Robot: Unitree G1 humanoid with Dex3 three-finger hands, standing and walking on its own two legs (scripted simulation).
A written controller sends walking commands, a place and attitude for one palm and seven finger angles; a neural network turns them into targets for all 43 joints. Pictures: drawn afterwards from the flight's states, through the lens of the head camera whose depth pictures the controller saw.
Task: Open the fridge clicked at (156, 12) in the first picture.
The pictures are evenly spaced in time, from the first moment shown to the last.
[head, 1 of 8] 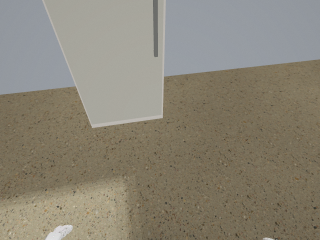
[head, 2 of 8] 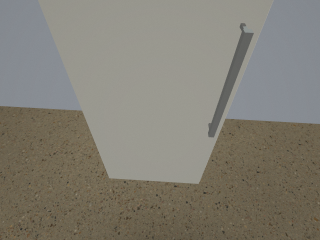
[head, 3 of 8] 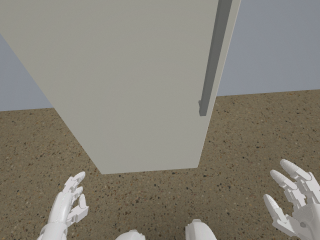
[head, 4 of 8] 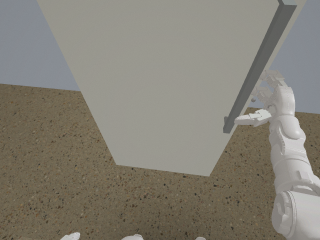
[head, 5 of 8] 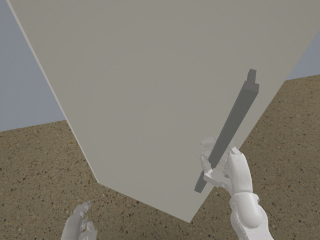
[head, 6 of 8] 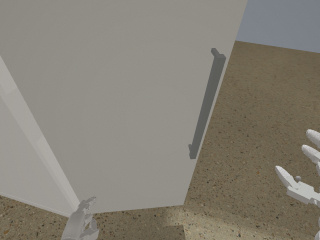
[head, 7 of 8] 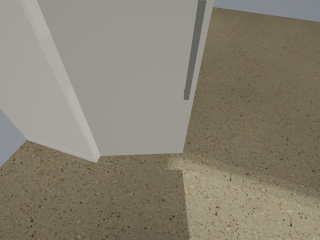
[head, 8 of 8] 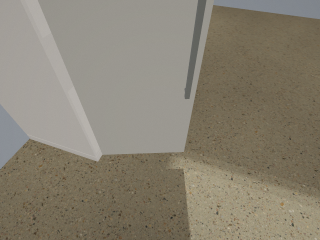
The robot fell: no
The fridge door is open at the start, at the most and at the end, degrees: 0 72 68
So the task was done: yes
